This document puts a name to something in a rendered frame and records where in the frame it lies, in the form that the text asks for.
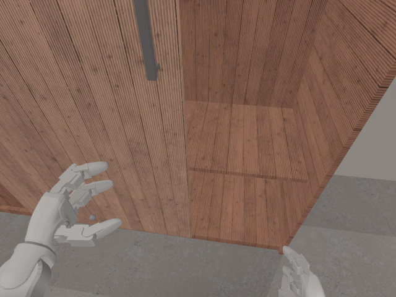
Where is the handle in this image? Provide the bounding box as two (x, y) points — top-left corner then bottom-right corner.
(133, 0), (160, 81)

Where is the wardrobe door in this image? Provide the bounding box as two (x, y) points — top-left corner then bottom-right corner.
(0, 0), (192, 238)
(0, 183), (25, 208)

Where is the robot left hand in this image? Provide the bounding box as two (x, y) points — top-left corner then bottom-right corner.
(25, 161), (122, 252)

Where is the robot right hand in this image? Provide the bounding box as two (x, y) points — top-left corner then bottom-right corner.
(278, 246), (325, 297)

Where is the left robot forearm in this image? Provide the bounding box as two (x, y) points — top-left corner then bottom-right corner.
(0, 242), (57, 297)

